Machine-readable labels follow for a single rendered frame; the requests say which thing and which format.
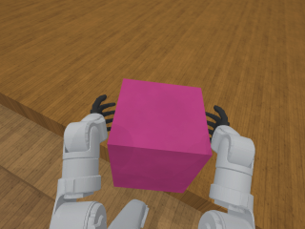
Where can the robot right upper arm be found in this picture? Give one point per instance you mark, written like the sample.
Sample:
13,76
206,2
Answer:
214,219

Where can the robot left upper arm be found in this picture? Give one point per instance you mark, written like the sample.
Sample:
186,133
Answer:
80,215

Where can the robot left forearm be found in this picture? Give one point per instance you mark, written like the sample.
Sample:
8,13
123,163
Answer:
80,167

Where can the robot right hand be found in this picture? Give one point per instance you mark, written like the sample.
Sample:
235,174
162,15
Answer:
220,121

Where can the robot right forearm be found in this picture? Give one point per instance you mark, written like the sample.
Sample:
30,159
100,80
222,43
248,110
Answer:
231,187

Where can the carton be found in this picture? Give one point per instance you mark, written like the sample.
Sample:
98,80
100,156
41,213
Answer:
159,138

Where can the robot left hand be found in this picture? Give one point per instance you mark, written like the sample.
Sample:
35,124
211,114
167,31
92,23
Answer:
96,108

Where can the robot left thigh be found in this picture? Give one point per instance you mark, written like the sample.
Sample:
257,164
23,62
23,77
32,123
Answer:
132,216

